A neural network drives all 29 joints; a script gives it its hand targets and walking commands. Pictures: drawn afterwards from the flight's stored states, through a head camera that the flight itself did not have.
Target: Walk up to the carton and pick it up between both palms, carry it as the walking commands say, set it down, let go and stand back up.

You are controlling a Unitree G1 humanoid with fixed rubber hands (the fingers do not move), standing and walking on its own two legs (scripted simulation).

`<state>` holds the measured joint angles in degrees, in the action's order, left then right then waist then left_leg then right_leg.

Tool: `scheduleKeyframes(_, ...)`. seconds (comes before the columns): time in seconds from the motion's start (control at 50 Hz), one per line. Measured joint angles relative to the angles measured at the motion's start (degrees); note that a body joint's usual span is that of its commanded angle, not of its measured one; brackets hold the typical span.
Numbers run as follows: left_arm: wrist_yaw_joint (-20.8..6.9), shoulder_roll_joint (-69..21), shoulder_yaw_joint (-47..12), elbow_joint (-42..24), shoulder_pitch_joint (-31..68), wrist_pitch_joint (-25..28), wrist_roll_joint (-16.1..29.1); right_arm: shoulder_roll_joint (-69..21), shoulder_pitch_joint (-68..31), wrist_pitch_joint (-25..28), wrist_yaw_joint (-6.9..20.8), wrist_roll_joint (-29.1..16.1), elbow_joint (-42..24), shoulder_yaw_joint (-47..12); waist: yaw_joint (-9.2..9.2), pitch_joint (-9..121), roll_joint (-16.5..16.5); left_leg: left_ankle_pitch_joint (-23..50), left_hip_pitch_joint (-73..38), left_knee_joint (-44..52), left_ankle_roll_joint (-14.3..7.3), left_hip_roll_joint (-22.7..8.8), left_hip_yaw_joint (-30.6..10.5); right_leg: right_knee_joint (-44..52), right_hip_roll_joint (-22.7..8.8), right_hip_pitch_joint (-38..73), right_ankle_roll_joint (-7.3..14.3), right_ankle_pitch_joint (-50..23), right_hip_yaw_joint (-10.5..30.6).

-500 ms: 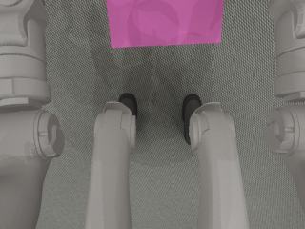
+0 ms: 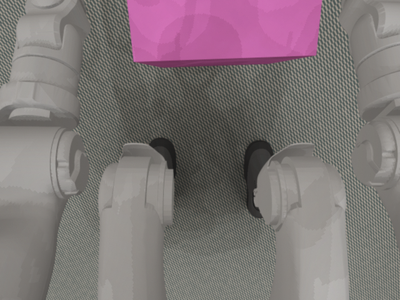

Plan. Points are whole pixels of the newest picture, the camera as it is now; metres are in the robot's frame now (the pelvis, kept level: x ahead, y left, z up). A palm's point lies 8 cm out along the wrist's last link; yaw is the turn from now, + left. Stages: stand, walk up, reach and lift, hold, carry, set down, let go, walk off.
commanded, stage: reach and lift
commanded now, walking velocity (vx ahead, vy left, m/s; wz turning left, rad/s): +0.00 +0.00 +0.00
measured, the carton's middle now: out of the picture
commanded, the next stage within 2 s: none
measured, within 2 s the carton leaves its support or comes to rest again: leaves its support in 1.66 s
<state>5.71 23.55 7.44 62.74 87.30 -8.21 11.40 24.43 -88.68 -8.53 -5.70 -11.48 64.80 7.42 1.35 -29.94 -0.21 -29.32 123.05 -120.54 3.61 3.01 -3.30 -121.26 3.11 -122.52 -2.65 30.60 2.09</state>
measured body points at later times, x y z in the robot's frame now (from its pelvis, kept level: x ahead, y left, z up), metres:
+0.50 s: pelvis +0.02 +0.00 -0.03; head +0.40 -0.01 +0.19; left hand +0.56 +0.21 -0.23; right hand +0.58 -0.19 -0.23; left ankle +0.14 +0.13 -0.36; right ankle +0.13 -0.12 -0.36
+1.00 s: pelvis +0.02 +0.00 -0.02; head +0.41 +0.00 +0.19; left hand +0.57 +0.17 -0.23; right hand +0.59 -0.17 -0.23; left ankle +0.14 +0.13 -0.36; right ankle +0.13 -0.12 -0.36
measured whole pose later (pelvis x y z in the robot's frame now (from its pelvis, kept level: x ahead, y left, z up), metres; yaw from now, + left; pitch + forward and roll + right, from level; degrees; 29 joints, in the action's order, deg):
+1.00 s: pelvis +0.02 +0.00 -0.02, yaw +0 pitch +34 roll +1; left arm 8.6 19.7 3.1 66.0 88.6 -2.2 14.7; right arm 23.1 -89.9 -2.4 -7.7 -17.1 66.6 -1.5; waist 0.9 -29.9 0.0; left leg -32.6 126.7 -125.5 2.6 1.1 -1.9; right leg -126.4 2.0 -126.7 -1.8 33.6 1.9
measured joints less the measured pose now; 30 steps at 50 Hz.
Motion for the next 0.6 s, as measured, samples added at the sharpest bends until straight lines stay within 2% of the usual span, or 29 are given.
scheduleKeyframes(0.18,0.65,-0.34,-1.59,2.65,-0.47,2.75,1.75,0.64,-0.88,3.37,0.43,-1.42,3.51,-1.95,-0.67,-0.03,-0.62,-2.7,3.6,-4.95,-1.18,-0.95,1.45,-5.09,-0.73,-3.53,-0.27,2.87,0.56)
scheduleKeyframes(0.28,0.96,-0.93,-1.99,-0.32,-1.95,3.94,3.02,1.07,2.07,4.55,0.0,-3.2,-0.76,-3.35,-0.65,-0.09,-0.21,-4.25,3.88,-6.11,-1.33,-1.48,1.68,-6.38,-1.12,-3.99,0.29,4.38,0.31)
scheduleKeyframes(0.38,1.14,-0.23,-1.5,-1.93,-2.9,4.1,2.33,1.07,3.65,4.26,-0.27,-4.26,-3.92,-4.38,-0.4,-0.09,0.02,-4.57,3.82,-6.94,-0.82,-1.72,1.36,-7.36,-1.25,-4.28,1.1,4.48,-0.22)
scheduleKeyframes(0.44,0.76,0.06,-1.29,-1.41,-3.32,4.16,3.26,1.37,3.61,3.78,-0.35,-4.31,-4.0,-5.38,-0.08,-0.02,-0.38,-4.11,3.65,-6.82,-0.54,-1.77,1.4,-7.5,-1.34,-4.34,1.41,4.03,-0.27)
scheduleKeyframes(0.5,0.03,0.67,-1.8,0.48,-3.45,3.89,4.71,0.4,3.05,3.54,-0.56,-3.41,-2.29,-5.92,-0.58,0.03,-0.26,-3.34,3.36,-6.33,-0.47,-1.78,1.65,-7.32,-1.46,-4.24,1.57,3.39,-0.1)
scheduleKeyframes(0.6,-0.13,0.09,-2.5,1.46,-2.72,3.56,4.59,-0.8,2.56,2.8,-0.7,-3.35,-1.6,-6.23,-0.71,0.01,0.05,-1.82,3.94,-5.46,-0.55,-1.82,1.28,-6.14,-1.53,-4.59,1.63,1.79,-0.54)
